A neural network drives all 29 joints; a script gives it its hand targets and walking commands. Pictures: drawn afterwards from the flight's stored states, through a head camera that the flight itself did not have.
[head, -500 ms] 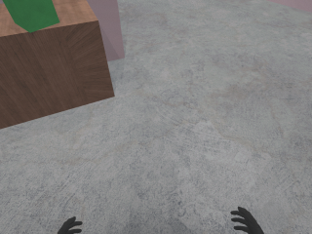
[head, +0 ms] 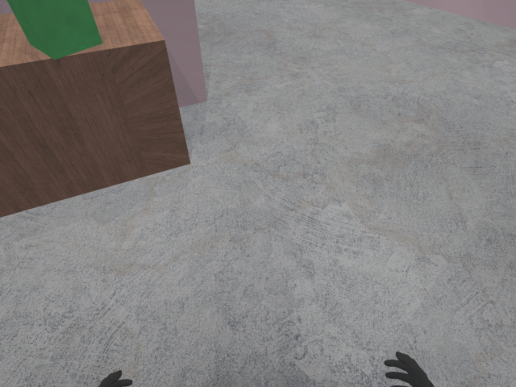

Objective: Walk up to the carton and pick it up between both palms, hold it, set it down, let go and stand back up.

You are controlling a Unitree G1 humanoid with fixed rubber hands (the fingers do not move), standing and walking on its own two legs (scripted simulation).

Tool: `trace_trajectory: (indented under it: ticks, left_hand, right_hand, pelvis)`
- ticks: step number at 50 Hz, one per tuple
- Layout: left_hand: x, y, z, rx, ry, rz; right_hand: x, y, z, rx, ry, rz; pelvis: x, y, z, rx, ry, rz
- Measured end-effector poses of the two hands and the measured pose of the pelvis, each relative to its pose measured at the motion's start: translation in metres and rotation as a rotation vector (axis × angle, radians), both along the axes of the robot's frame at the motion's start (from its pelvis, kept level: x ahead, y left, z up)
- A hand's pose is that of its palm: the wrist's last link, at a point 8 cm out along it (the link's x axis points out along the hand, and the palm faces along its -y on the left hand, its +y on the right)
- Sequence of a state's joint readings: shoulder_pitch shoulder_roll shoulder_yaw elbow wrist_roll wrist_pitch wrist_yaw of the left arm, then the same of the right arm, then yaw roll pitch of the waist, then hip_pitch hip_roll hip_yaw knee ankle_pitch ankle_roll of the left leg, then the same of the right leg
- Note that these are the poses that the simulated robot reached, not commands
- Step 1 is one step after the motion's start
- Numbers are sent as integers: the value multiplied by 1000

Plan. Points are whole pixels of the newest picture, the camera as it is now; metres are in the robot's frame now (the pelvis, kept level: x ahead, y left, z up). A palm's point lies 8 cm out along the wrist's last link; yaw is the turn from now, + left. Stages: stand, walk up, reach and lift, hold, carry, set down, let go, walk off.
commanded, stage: stand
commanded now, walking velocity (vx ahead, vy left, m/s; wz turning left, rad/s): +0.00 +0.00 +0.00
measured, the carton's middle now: (51, 9) +1.36 +0.76 +0.07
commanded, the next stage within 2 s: walk up in 0.20 s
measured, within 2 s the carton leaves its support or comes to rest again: neither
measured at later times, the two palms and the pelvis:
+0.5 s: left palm out of the picture +0.07 +0.29 -0.11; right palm out of the picture +0.09 -0.26 -0.11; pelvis +0.00 +0.01 +0.00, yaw +1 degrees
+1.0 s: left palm out of the picture +0.14 +0.50 -0.10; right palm (345, 351) +0.19 -0.13 -0.07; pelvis +0.09 +0.17 +0.01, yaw +8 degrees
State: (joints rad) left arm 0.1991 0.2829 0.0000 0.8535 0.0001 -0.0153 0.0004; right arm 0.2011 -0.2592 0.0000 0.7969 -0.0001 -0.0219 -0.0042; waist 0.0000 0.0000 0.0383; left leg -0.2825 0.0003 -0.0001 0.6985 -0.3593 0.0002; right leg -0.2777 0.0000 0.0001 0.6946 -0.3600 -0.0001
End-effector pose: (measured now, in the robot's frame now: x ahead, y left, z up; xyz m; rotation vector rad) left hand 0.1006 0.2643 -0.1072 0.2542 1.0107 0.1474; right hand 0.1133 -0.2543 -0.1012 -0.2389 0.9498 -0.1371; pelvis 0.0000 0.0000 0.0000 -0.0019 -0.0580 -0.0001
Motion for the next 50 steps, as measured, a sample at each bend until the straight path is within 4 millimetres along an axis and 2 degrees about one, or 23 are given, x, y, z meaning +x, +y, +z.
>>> trace_trajectory:
  ticks: [13,23,27,32,35,38,40,43,50]
  left_hand:
    - [-17,2,-6,1,49,11]
    - [-24,10,-6,14,55,14]
    - [-33,38,-2,51,58,27]
    - [-37,88,1,99,90,37]
    - [-25,124,-4,114,84,36]
    - [0,163,-16,117,56,31]
    - [22,183,-25,114,24,31]
    - [43,201,-17,99,-10,49]
    - [40,238,9,101,75,99]
  right_hand:
    - [-18,-2,-7,-1,55,-12]
    - [-23,-3,-10,12,97,1]
    - [-15,-7,-6,-10,130,38]
    - [4,0,0,-47,135,40]
    - [20,17,4,-70,129,36]
    - [35,42,4,-101,106,30]
    - [35,59,-2,-127,118,29]
    - [33,83,2,-130,185,41]
    - [72,121,32,-142,170,74]
  pelvis:
    - [-6,0,0,0,-11,0]
    - [-5,1,0,-1,-12,3]
    - [-1,14,0,-4,-2,26]
    - [14,45,-3,-26,-2,38]
    - [28,70,-8,-50,-11,42]
    - [46,101,-19,-76,-18,47]
    - [52,119,-28,-74,-26,63]
    - [60,139,-19,-68,-23,96]
    - [90,173,13,-54,-23,130]
